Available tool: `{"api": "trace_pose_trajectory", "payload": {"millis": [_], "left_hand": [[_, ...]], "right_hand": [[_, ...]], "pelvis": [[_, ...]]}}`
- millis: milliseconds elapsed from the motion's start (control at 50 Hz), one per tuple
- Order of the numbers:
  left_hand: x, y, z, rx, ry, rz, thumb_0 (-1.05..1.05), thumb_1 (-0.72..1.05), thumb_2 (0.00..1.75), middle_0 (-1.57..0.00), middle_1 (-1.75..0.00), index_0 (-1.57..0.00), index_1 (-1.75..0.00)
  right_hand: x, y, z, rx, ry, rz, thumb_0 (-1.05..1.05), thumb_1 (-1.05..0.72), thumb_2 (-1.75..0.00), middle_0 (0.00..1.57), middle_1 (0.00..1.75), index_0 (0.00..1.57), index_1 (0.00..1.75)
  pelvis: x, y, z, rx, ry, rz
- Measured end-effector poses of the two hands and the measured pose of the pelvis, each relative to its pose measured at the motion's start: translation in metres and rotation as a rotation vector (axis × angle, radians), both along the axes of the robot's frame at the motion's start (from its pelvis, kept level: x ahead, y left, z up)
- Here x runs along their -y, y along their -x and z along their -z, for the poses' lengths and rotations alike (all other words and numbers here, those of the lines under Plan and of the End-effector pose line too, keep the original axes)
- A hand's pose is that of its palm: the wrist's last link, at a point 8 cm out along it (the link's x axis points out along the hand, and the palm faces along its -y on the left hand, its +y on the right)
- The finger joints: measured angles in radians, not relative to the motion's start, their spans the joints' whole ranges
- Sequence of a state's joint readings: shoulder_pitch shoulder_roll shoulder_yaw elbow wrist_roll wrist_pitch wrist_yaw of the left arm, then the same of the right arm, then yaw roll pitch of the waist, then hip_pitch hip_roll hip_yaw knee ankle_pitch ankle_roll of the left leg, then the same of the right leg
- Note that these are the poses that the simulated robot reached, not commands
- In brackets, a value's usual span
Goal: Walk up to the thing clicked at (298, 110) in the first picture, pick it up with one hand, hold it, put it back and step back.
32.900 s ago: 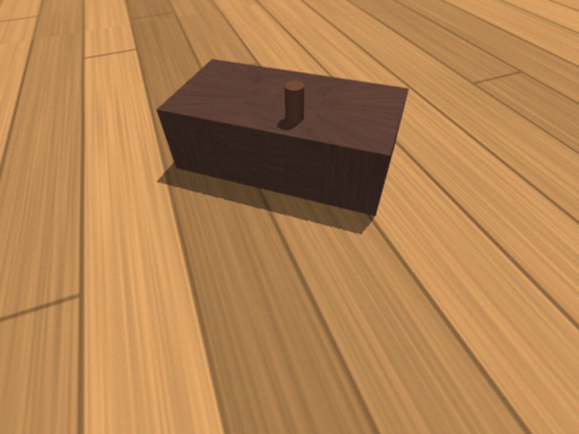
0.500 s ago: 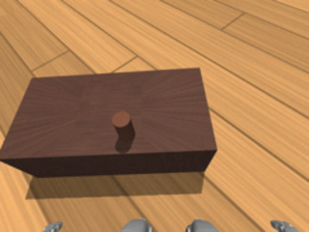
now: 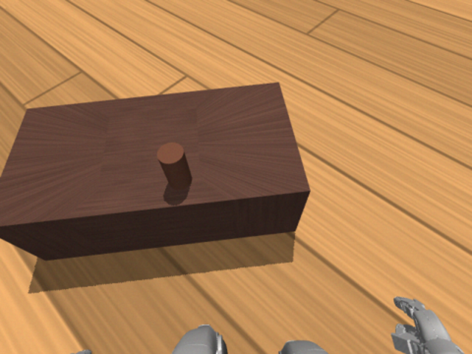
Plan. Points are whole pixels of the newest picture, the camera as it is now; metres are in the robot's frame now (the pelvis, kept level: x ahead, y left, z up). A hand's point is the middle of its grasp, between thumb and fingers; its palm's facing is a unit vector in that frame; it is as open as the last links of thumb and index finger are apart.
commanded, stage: step back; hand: left
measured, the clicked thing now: (175, 167) +0.66 +0.22 -0.31
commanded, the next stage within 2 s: none
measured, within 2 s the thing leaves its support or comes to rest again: neither
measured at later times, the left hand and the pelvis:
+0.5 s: hand out of the picture -0.01 +0.29 -0.14, palm faces +0.05 -0.93 -0.36, open 7.4 cm; pelvis -0.13 +0.02 +0.01, yaw +3 degrees
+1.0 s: hand out of the picture -0.19 +0.27 -0.12, palm faces +0.02 -0.90 -0.43, open 7.4 cm; pelvis -0.29 +0.00 +0.01, yaw +2 degrees
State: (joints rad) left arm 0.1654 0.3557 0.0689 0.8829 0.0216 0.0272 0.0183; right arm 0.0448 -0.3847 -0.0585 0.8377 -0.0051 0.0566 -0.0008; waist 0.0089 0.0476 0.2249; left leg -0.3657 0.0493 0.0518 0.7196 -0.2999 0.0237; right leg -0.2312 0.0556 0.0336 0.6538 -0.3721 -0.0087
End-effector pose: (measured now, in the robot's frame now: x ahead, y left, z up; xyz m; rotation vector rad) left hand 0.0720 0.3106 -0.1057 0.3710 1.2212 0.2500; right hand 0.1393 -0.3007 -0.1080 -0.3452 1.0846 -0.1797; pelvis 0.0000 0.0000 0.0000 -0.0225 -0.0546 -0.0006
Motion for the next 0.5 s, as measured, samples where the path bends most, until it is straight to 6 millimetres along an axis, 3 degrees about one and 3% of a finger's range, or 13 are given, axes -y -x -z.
{"api": "trace_pose_trajectory", "payload": {"millis": [100, 220, 360, 500], "left_hand": [[0.008, 0.023, -0.019, 0.017, -0.009, 0.011, 0.01, 0.9, 0.9, -0.2, -0.3, -0.2, -0.3], [0.001, 0.026, -0.033, 0.092, -0.029, 0.021, 0.01, 0.9, 0.9, -0.2, -0.3, -0.2, -0.3], [-0.021, 0.042, -0.012, 0.193, -0.005, 0.02, 0.0, 0.9, 0.9, -0.2, -0.3, -0.2, -0.3], [-0.023, 0.098, -0.006, 0.12, 0.051, -0.018, 0.01, 0.9, 0.9, -0.2, -0.3, -0.2, -0.3]], "right_hand": [[0.002, 0.039, 0.002, -0.056, -0.035, 0.036, 0.0, -0.9, -0.9, 0.2, 0.3, 0.2, 0.3], [0.006, 0.095, 0.003, -0.136, -0.005, 0.032, 0.0, -0.9, -0.9, 0.2, 0.3, 0.2, 0.3], [-0.008, 0.15, 0.007, -0.178, 0.056, -0.004, 0.0, -0.9, -0.9, 0.2, 0.3, 0.2, 0.3], [-0.02, 0.189, -0.022, -0.14, 0.061, -0.01, 0.0, -0.9, -0.9, 0.2, 0.3, 0.2, 0.3]], "pelvis": [[0.005, 0.02, -0.01, -0.011, -0.041, 0.011], [-0.002, 0.049, -0.015, -0.046, -0.047, -0.018], [-0.018, 0.097, 0.002, -0.009, -0.046, -0.072], [-0.021, 0.134, -0.013, -0.018, 0.0, -0.052]]}}
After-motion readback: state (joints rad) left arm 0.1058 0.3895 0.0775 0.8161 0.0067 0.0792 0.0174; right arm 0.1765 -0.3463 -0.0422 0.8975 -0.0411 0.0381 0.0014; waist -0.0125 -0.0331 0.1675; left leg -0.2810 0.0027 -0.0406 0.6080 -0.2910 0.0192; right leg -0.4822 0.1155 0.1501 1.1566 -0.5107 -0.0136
